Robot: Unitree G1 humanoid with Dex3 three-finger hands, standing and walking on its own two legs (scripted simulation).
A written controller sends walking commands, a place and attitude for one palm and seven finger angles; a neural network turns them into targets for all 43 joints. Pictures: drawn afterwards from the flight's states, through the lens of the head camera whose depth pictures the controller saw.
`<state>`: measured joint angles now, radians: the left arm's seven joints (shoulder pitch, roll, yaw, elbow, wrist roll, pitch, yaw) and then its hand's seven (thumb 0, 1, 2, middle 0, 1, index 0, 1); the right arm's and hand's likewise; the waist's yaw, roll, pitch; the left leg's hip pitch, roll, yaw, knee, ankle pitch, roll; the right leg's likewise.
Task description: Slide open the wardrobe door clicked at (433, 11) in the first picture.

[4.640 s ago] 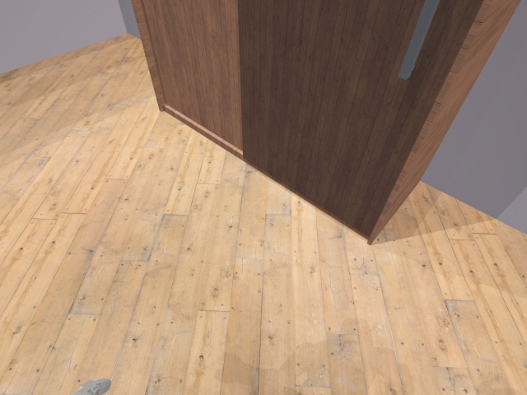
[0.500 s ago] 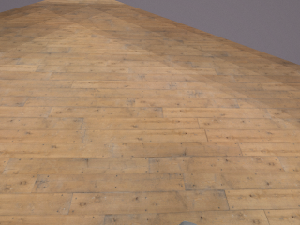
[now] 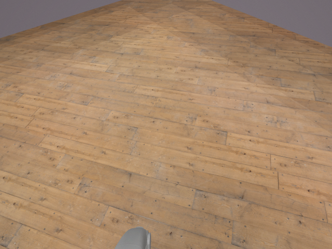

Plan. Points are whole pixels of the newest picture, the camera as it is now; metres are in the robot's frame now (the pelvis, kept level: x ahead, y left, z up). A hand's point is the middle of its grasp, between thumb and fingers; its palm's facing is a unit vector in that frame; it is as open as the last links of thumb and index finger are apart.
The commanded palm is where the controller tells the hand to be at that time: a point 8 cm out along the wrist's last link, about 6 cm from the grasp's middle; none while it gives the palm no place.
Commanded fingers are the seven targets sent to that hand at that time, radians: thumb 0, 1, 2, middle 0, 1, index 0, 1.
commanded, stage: walk to a spot facing it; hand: right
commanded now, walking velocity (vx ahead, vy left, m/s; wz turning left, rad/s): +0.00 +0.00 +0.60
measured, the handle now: out of the picture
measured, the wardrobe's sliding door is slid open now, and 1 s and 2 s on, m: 0.00 0.00 0.00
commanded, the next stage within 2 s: none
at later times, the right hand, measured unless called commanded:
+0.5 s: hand (222, 217) +0.24 -0.13 -0.16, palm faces -0.26 +0.93 -0.26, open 7.4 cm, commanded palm none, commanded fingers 0.00 -0.90 -0.90 0.20 0.30 0.20 0.30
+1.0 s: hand (233, 197) +0.30 -0.18 -0.18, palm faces -0.51 +0.84 -0.20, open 7.4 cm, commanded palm none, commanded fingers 0.00 -0.90 -0.90 0.20 0.30 0.20 0.30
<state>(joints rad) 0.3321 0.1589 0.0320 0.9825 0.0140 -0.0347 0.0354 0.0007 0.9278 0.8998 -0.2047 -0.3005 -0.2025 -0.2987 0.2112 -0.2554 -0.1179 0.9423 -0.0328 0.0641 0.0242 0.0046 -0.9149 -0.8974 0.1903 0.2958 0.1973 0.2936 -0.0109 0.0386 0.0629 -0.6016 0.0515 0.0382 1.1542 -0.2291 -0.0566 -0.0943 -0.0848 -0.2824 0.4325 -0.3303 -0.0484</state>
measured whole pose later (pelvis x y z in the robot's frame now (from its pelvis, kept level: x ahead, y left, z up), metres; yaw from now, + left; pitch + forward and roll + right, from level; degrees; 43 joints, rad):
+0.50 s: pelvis +0.09 +0.03 -0.01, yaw +18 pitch +0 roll -1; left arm 0.15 0.19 0.06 0.90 0.02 0.04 0.01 0.01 0.91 0.90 -0.20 -0.30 -0.20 -0.30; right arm 0.17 -0.19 -0.06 0.92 -0.02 0.02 -0.01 0.00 -0.91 -0.90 0.20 0.30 0.21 0.29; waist 0.02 -0.02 0.08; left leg -0.29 -0.05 -0.01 0.53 -0.25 0.06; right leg -0.53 -0.14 -0.01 1.08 -0.37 0.10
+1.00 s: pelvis +0.14 -0.03 +0.00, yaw +36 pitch +1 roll +3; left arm 0.23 0.16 0.03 0.89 0.02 0.00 0.02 0.00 0.91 0.90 -0.21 -0.30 -0.20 -0.30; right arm 0.22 -0.27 -0.12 0.92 -0.03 0.09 0.02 0.01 -0.91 -0.90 0.19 0.30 0.20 0.29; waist -0.02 0.04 0.07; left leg -0.48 0.04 -0.01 1.16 -0.39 -0.08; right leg -0.20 -0.11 -0.23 0.48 -0.29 -0.03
